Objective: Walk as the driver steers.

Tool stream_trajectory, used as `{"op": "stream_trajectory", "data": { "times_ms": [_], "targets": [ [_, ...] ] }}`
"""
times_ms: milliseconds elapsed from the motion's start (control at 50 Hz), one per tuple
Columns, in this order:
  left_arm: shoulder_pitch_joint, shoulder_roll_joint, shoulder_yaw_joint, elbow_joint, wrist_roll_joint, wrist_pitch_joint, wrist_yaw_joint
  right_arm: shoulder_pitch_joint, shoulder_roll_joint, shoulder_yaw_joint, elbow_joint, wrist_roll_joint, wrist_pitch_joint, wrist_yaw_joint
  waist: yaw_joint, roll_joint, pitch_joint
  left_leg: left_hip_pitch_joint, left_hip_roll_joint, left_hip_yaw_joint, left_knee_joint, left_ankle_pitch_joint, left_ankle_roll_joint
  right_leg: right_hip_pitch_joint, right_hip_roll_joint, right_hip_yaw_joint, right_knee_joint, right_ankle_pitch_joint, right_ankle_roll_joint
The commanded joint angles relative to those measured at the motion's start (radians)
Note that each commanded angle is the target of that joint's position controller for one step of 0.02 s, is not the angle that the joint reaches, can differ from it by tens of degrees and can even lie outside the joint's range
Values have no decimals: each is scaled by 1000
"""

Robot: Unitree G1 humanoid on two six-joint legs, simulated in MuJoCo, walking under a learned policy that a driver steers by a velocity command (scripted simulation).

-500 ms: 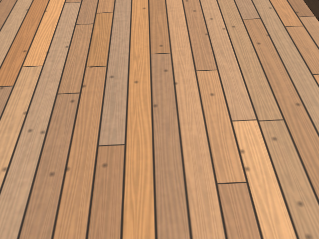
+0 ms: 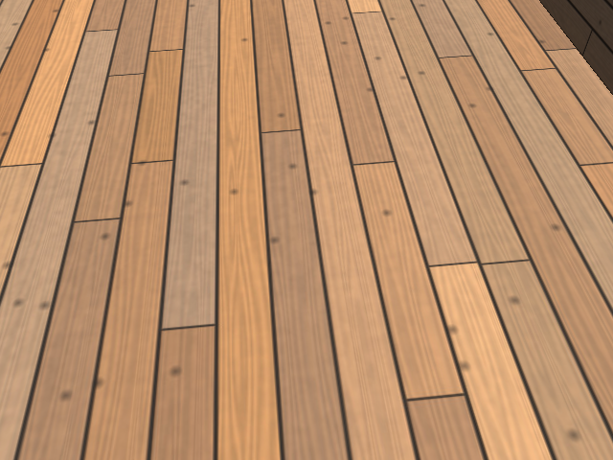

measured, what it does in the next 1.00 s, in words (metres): walks ahead: right foot, then left foot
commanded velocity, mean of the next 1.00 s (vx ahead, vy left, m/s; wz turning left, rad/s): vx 0.43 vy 0.00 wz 0.00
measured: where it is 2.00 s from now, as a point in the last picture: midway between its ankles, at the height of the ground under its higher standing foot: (292, 279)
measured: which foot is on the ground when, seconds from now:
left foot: down 0.00-0.04, up 0.06-0.48, down 0.50-1.00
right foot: up 0.00-0.02, down 0.04-0.52, up 0.54-1.00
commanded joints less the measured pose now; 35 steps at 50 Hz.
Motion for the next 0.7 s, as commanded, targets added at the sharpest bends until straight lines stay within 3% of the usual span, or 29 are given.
{"op": "stream_trajectory", "data": {
  "times_ms": [20,40,60,80,100,120,160,180,220,280,340,400,440,480,500,520,540,560,580,600,620,660,700],
  "targets": [
    [246,61,21,55,16,-4,-7,-108,-158,-44,-83,26,-5,-15,110,120,11,-245,233,-282,-305,-617,56,266,45,-90,-107,14,-78],
    [293,62,20,76,24,-12,-7,-149,-123,-38,-104,31,-10,-13,133,59,52,-283,174,-216,-208,-566,9,288,11,-39,-263,-46,-122],
    [365,129,37,97,20,-27,-2,-175,-67,-28,-126,36,-18,-9,139,-145,52,-383,73,-84,86,-466,-36,332,-165,214,-440,-245,-188],
    [307,228,65,78,-2,-47,-6,-184,-70,-29,-144,35,-34,-5,111,-335,123,-476,29,-23,317,-320,-25,243,-354,540,-622,-436,-262],
    [208,197,57,41,10,-75,-2,-140,-115,-43,-126,25,-46,-1,48,-248,150,-476,76,-116,423,-246,-3,201,-351,557,-637,-386,-256],
    [149,159,51,20,2,-97,-4,-73,-126,-50,-93,15,-50,8,4,-188,131,-480,85,-129,460,-169,0,228,-308,471,-619,-268,-218],
    [155,132,49,13,-22,-107,-19,-51,-118,-56,-62,-3,-53,12,-1,-111,78,-477,105,-103,500,-102,-13,290,-254,338,-599,-108,-166],
    [183,115,44,19,-22,-108,-23,-70,-102,-56,-60,-5,-53,15,10,-99,66,-466,114,-84,508,-59,-23,295,-231,281,-598,-39,-156],
    [243,101,40,32,-16,-105,-26,-112,-71,-49,-68,2,-52,18,31,-110,60,-464,127,-57,480,-4,-45,309,-207,214,-596,57,-156],
    [274,134,44,25,-10,-97,-21,-203,-48,-36,-97,8,-54,21,66,-129,77,-404,130,-27,341,40,-69,280,-193,158,-604,118,-160],
    [292,174,54,21,-14,-92,-19,-263,-54,-27,-115,18,-61,30,92,-149,97,-308,119,1,216,41,-81,249,-194,118,-593,150,-167],
    [303,186,63,30,-29,-89,-24,-286,-69,-22,-129,23,-66,41,95,-164,121,-240,119,9,140,-12,-64,255,-219,112,-559,155,-173],
    [288,193,71,32,-37,-83,-26,-254,-91,-27,-130,24,-70,46,62,-170,122,-163,114,10,91,-61,-35,258,-245,118,-517,168,-166],
    [241,187,71,20,-35,-78,-25,-68,-138,-56,-74,23,-71,42,-43,-150,43,86,72,34,53,-73,1,209,-210,71,-340,407,-136],
    [206,159,61,2,-27,-80,-27,120,-201,-86,-21,25,-74,34,-125,-77,-79,348,131,-45,48,-69,40,98,-148,3,-85,504,-97],
    [227,68,36,-40,-13,-95,-30,284,-314,-114,7,6,-66,26,-153,195,-228,702,385,-429,-22,-187,157,-268,-10,-100,334,252,-17],
    [233,43,28,-40,-23,-124,-33,299,-283,-99,17,1,-70,35,-137,291,-308,721,485,-764,-177,-297,226,-419,49,40,572,-142,-20],
    [179,121,49,-55,-49,-140,-39,197,-207,-72,-4,-1,-77,40,-105,211,-183,607,466,-660,-182,-301,195,-505,-17,87,676,-90,-49],
    [122,144,53,-70,-54,-142,-40,109,-143,-54,-28,1,-79,46,-73,148,-106,480,421,-512,-189,-245,155,-497,-68,59,668,8,-71],
    [94,136,58,-73,-45,-137,-32,38,-108,-43,-42,-5,-80,53,-42,81,-48,358,372,-403,-220,-164,134,-456,-103,44,614,100,-73],
    [90,124,65,-74,-33,-124,-25,11,-81,-34,-41,-10,-82,57,-15,86,-15,275,326,-315,-244,-78,113,-403,-128,43,554,156,-75],
    [111,89,65,-73,-32,-101,-25,45,-67,-29,-16,-16,-82,55,12,101,4,205,288,-228,-269,66,110,-344,-135,30,505,202,-73],
    [64,94,69,-98,-27,-90,-27,89,-96,-32,7,-17,-85,43,21,72,31,200,288,-188,-284,188,125,-389,-133,19,443,252,-56]
  ]
}}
